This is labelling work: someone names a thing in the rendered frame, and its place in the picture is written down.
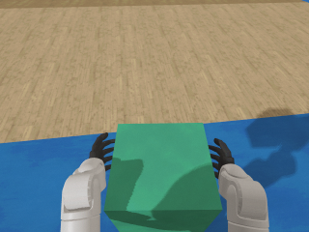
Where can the robot right forearm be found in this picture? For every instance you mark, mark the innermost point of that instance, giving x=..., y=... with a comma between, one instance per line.
x=246, y=199

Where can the right robot hand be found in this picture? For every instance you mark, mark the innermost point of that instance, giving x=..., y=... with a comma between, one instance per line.
x=225, y=156

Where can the carton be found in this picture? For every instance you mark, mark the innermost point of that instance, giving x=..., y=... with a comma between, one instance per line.
x=162, y=179

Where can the left robot hand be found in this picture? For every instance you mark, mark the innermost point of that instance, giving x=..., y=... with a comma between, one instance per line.
x=99, y=153

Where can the robot left forearm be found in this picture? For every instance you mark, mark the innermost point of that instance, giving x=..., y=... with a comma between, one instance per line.
x=81, y=197

